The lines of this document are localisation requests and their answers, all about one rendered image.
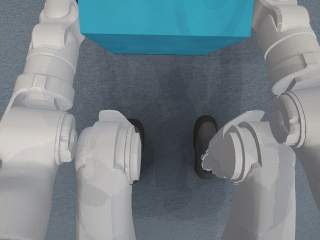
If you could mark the right robot foot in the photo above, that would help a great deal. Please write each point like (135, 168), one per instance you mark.
(204, 130)

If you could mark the left robot upper arm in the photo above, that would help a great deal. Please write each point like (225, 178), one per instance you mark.
(33, 143)

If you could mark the carton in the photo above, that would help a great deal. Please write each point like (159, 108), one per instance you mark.
(165, 27)

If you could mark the right robot upper arm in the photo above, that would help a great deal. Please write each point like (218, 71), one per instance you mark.
(295, 122)

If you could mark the robot right forearm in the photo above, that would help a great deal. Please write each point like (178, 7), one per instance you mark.
(288, 43)

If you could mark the robot left forearm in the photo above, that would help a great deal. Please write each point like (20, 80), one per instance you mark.
(51, 62)

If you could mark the right robot thigh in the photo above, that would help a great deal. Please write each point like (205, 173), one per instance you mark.
(264, 198)

